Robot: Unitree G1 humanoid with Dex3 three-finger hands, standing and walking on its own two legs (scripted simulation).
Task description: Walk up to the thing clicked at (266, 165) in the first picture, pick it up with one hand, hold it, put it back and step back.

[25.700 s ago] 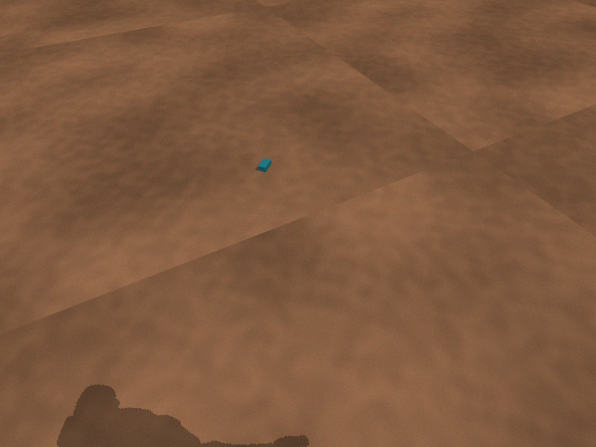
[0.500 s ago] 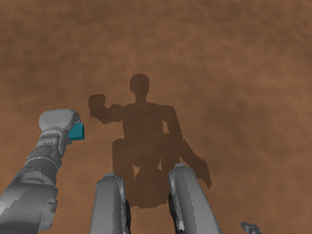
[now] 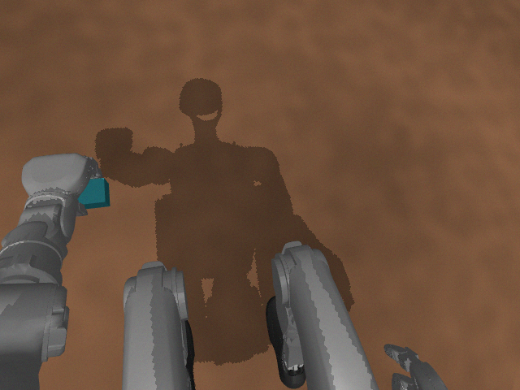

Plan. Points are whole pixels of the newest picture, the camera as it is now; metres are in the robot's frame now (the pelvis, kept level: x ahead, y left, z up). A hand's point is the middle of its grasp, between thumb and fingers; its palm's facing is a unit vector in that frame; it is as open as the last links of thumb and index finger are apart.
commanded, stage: crouch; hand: left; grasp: from above
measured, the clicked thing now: (83, 194) +0.45 +0.26 -0.20
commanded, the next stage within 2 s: lower in 0.54 s
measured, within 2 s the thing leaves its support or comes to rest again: neither
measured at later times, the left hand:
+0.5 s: hand (84, 199) +0.45 +0.27 -0.23, palm faces -0.45 -0.02 -0.89, open 7.2 cm
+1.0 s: hand (92, 205) +0.45 +0.27 -0.28, palm faces -0.47 -0.04 -0.88, open 7.2 cm
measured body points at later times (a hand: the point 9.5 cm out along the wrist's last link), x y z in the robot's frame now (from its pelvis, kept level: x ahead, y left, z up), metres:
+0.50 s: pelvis -0.01 +0.00 -0.07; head +0.23 +0.04 +0.31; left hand +0.47 +0.27 -0.18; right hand +0.02 -0.28 -0.18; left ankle +0.07 +0.12 -0.38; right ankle +0.09 -0.13 -0.38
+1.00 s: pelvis -0.01 +0.00 -0.09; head +0.25 +0.06 +0.27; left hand +0.48 +0.27 -0.23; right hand +0.03 -0.28 -0.19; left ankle +0.07 +0.12 -0.38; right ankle +0.09 -0.13 -0.38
